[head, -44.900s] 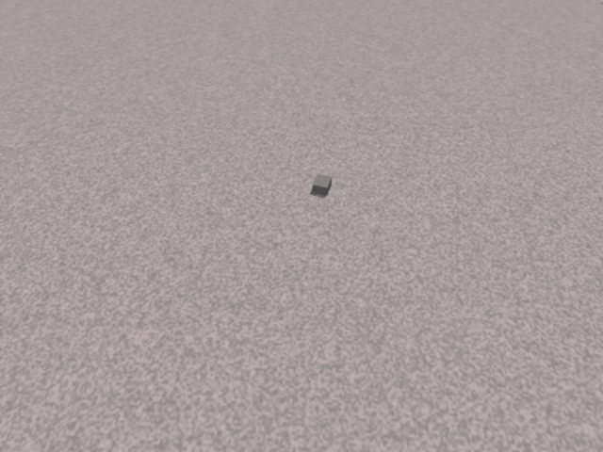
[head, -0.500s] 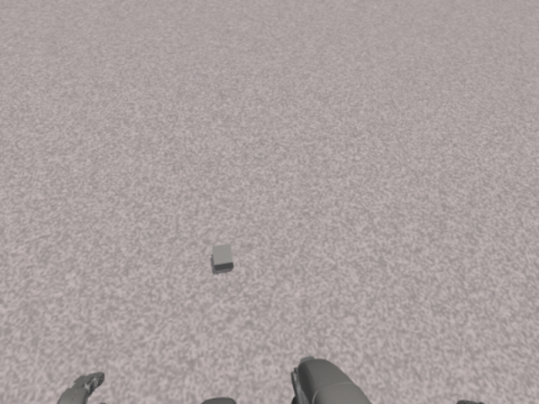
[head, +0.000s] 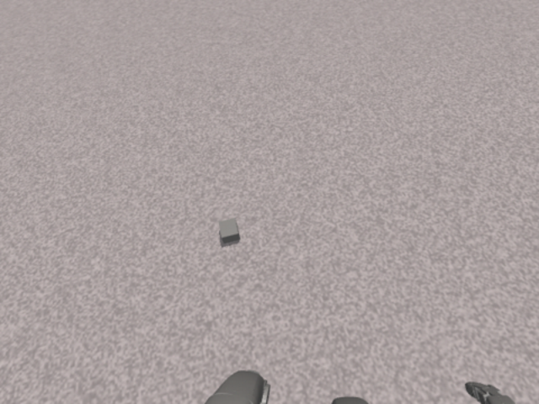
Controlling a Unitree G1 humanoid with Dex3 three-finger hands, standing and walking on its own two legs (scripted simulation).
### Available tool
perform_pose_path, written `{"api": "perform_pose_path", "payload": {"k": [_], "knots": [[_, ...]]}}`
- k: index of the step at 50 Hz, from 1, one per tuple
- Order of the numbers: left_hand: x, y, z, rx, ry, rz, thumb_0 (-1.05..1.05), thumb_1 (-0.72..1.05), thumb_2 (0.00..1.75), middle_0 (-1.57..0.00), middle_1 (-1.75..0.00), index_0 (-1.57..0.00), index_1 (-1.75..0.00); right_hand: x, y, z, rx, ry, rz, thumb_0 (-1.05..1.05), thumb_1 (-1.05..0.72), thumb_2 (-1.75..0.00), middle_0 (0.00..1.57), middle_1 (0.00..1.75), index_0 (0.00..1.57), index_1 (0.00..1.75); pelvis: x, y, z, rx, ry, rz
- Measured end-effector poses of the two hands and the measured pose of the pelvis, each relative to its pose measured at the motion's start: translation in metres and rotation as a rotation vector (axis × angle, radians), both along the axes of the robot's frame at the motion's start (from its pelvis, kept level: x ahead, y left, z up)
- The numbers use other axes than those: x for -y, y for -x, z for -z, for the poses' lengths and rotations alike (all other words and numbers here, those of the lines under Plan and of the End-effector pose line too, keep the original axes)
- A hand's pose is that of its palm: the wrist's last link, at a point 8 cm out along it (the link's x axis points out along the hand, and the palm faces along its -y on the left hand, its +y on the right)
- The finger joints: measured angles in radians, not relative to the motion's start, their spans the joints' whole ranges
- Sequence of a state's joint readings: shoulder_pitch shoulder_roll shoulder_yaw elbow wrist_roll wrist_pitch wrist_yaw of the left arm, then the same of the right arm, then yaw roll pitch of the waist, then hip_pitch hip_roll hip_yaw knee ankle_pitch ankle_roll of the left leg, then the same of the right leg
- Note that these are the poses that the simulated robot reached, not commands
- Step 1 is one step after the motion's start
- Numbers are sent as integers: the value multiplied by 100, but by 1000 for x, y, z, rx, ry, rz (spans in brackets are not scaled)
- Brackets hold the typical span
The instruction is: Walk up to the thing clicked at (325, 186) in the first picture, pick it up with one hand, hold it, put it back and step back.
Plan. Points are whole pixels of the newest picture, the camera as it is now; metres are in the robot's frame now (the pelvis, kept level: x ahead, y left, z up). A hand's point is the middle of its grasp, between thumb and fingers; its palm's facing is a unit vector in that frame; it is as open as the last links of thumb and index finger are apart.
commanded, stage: step back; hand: left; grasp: from above
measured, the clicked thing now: (229, 230) +0.83 +0.26 -0.74
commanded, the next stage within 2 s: stand in 1.82 s
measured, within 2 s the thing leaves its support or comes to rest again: neither
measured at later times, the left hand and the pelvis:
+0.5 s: hand out of the picture -0.08 +0.28 -0.16, palm faces +0.00 -0.92 -0.40, open 7.4 cm; pelvis -0.17 +0.01 -0.01, yaw +0 degrees
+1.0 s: hand out of the picture -0.24 +0.29 -0.15, palm faces +0.09 -0.92 -0.37, open 7.4 cm; pelvis -0.30 +0.01 -0.01, yaw +5 degrees
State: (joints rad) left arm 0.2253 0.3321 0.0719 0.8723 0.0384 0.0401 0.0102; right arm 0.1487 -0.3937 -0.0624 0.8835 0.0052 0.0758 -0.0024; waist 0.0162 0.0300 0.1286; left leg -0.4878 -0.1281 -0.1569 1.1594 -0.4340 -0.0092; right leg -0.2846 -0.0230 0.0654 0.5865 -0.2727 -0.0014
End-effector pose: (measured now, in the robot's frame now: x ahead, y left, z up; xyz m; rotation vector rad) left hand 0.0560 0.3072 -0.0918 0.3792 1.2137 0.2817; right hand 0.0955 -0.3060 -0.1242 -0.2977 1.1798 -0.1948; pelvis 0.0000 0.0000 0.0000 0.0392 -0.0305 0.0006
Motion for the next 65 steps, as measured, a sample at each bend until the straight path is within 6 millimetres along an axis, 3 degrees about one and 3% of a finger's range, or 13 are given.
{"api": "perform_pose_path", "payload": {"k": [5, 10, 15, 19, 23, 28, 33, 38, 44, 49, 56, 60, 65], "knots": [[-10, -8, -1, 108, -20, 28, 1, 90, 90, -21, -30, -21, -30, 5, 59, 5, -110, 54, -18, 1, -91, -90, 21, 30, 20, 30, -5, 33, 6, -17, 26, -48], [-25, 3, 19, 188, 6, 30, 0, 90, 90, -21, -30, -21, -30, -6, 103, 4, -153, 98, -47, 1, -91, -90, 21, 30, 20, 30, -15, 75, 18, 13, 6, -86], [-23, 44, 25, 122, 53, 7, 0, 90, 90, -21, -30, -21, -30, -18, 132, -17, -110, 88, -53, 1, -91, -90, 21, 30, 21, 30, -18, 103, 6, 18, 55, -86], [-20, 82, 24, 94, 70, -8, 0, 90, 90, -21, -30, -21, -30, -18, 137, -27, -59, 95, -66, 1, -90, -90, 21, 30, 21, 30, -16, 125, 0, -7, 62, -60], [-17, 125, 27, 45, 50, 2, 0, 90, 90, -21, -30, -21, -30, -13, 136, -24, 16, 90, -81, 1, -90, -90, 21, 30, 21, 30, -11, 153, 5, -11, 50, -27], [-4, 180, 29, -18, 13, 18, 0, 90, 90, -21, -30, -21, -30, -1, 149, -3, 83, 49, -73, 1, -91, -90, 21, 30, 21, 30, 0, 194, 16, 15, 75, -1], [3, 229, 11, -28, 6, -3, 0, 90, 90, -21, -30, -21, -30, -3, 187, -2, 48, 6, -54, 1, -91, -90, 21, 30, 20, 30, 6, 222, 5, 9, 15, 13], [-5, 251, 0, 18, -22, -16, 1, 90, 90, -21, -30, -21, -30, -2, 235, 0, 3, 17, -64, 1, -91, -90, 21, 30, 21, 30, 3, 251, 2, -10, 6, -26], [-26, 272, 13, 120, -10, -33, 0, 90, 90, -21, -30, -21, -30, -10, 289, 8, -73, 61, -105, 1, -91, -90, 21, 30, 20, 30, -8, 287, 16, 13, 24, -98], [-27, 307, 24, 64, 44, -58, 0, 90, 90, -21, -30, -21, -30, -21, 324, -8, -59, 52, -81, 1, -91, -90, 21, 30, 21, 30, -12, 300, 8, 30, 22, -88], [-15, 341, 30, -17, 85, -65, 0, 90, 90, -21, -30, -21, -30, -15, 323, -18, 4, 48, -75, 1, -90, -90, 21, 30, 21, 30, -4, 307, 4, 13, 24, -51], [-1, 348, 27, -30, 73, -62, 1, 90, 90, -21, -30, -21, -30, -3, 313, -11, 16, 40, -67, 1, -90, -90, 21, 30, 21, 30, 2, 308, 5, 23, 71, -56], [3, 349, 19, -4, 68, -76, 1, 90, 90, -21, -30, -21, -30, -4, 299, -12, 12, 32, -93, 1, -91, -90, 21, 30, 21, 30, 2, 303, 1, 12, 40, -56]]}}
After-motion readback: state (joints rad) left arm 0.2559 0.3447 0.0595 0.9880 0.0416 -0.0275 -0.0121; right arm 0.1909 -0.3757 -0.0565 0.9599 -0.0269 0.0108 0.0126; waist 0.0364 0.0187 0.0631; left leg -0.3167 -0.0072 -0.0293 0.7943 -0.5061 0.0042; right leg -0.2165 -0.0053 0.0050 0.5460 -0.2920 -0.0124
